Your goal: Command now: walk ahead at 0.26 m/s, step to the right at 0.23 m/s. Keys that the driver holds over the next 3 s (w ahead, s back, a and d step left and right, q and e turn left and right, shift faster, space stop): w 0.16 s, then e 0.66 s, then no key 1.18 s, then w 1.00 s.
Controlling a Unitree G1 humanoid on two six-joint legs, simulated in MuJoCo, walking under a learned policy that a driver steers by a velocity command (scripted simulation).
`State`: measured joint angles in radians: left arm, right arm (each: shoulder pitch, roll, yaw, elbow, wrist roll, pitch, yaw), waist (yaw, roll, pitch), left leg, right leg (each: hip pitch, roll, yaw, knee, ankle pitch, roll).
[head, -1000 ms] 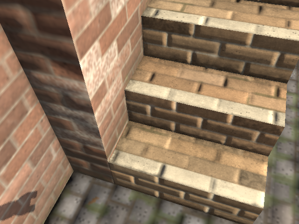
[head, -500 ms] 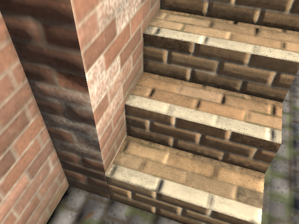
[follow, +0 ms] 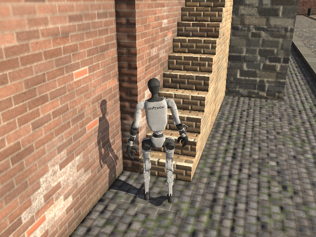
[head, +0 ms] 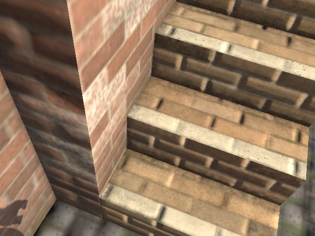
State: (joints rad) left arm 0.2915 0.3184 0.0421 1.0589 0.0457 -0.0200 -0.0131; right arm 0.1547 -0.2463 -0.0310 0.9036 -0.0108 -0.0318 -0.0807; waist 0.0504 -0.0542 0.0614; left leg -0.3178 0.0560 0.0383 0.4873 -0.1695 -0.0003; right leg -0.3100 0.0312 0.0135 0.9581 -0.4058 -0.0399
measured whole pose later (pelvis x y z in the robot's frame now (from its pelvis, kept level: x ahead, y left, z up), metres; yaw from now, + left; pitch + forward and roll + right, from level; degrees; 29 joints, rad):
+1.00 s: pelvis +0.11 -0.04 +0.01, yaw -22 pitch +0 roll -1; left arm 0.15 0.33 0.11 0.75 -0.01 0.04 0.06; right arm 0.20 -0.26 -0.03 0.82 -0.02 -0.05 -0.05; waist -0.01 -0.05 0.04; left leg -0.19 -0.02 0.02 0.43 -0.24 0.05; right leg -0.50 0.13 0.21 1.13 -0.41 0.06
